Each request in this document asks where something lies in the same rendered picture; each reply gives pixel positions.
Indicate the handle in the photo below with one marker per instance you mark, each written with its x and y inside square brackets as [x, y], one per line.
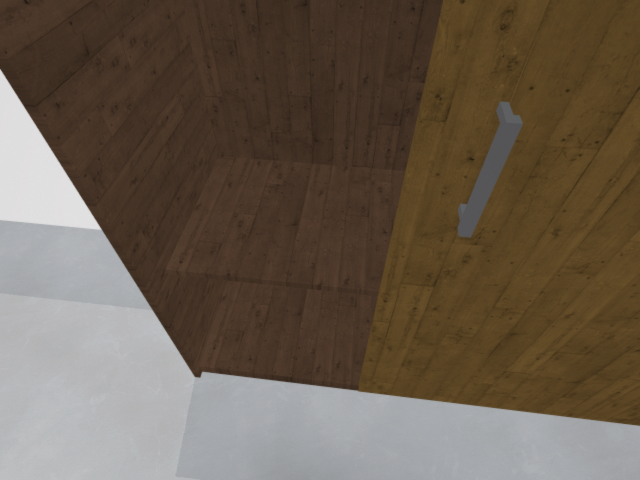
[507, 132]

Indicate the wardrobe door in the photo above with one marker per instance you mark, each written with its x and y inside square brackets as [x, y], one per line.
[539, 311]

